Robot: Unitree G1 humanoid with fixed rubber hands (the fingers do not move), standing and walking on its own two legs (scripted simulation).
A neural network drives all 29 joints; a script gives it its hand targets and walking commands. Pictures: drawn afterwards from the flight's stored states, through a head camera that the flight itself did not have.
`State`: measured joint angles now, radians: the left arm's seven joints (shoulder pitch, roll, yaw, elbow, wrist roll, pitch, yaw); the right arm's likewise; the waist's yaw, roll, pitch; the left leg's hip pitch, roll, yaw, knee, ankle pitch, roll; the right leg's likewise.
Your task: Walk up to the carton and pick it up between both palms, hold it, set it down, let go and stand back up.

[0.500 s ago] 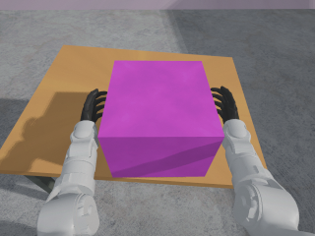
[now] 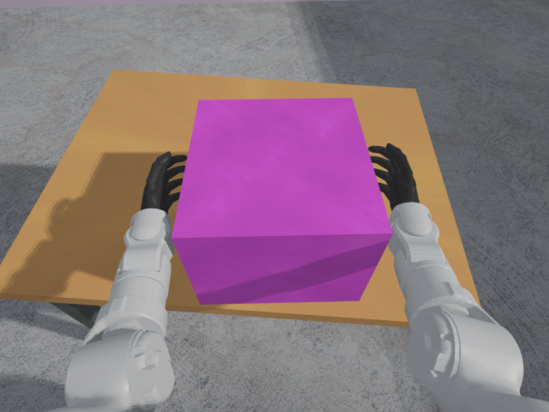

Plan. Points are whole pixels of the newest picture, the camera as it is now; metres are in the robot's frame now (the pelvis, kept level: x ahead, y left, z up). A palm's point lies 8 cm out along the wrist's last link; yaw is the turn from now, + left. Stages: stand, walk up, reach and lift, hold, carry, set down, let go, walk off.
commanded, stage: set down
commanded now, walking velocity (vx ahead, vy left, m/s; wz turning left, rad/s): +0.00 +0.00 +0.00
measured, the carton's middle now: (277, 199) +0.46 +0.08 -0.01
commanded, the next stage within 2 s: none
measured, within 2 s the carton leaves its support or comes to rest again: rests again in 0.72 s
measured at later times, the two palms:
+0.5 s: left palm (157, 208) +0.37 +0.25 +0.04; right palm (400, 205) +0.44 -0.11 +0.06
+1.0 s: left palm (164, 210) +0.37 +0.25 +0.04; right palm (403, 212) +0.44 -0.12 +0.05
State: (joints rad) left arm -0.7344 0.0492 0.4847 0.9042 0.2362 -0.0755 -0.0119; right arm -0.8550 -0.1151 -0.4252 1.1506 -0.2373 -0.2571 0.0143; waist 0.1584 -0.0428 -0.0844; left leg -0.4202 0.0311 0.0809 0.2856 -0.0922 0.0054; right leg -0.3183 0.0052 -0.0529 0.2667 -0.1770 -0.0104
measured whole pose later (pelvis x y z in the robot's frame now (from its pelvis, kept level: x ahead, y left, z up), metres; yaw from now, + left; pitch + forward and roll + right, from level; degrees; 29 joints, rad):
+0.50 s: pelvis -0.01 +0.00 +0.00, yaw +0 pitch +13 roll +0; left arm -0.74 0.03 0.52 0.91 0.28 -0.12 -0.02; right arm -0.83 -0.10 -0.50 1.13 -0.28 -0.28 0.04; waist 0.15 -0.05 -0.08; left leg -0.44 0.03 0.09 0.29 -0.08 0.01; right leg -0.34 0.00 -0.06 0.27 -0.17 -0.01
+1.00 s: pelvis +0.00 +0.00 +0.00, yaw +0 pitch +14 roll +0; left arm -0.70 0.03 0.55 0.91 0.29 -0.20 -0.04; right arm -0.78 -0.05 -0.52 1.07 -0.32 -0.31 0.04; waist 0.13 -0.04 -0.08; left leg -0.44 0.04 0.09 0.30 -0.10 0.00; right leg -0.34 0.00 -0.06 0.30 -0.20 -0.02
